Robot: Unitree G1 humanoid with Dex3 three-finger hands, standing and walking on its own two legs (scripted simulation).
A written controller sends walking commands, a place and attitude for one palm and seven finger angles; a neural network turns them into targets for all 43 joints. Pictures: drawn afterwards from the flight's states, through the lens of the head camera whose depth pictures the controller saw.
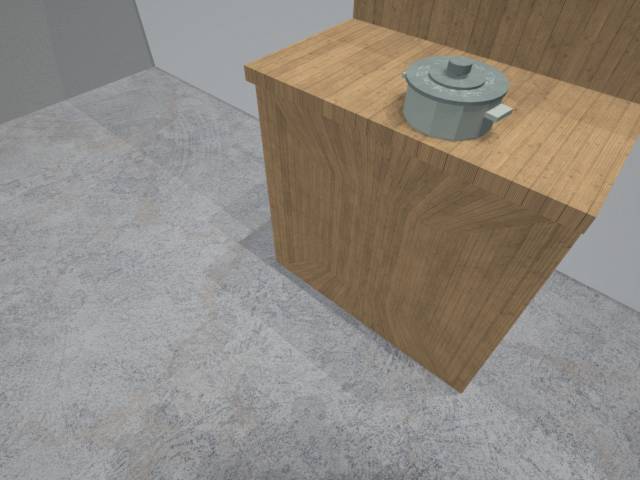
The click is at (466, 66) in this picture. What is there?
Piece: lid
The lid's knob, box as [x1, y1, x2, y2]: [447, 56, 472, 74]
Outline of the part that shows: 449,59 447,69 450,72 456,74 466,74 469,72 472,64 472,61 469,58 463,56 453,56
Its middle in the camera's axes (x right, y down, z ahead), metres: +0.27 -0.33 +0.75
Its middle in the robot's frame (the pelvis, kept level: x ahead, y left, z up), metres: +0.81 -0.22 +0.15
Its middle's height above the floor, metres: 0.93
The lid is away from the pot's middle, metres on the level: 0.00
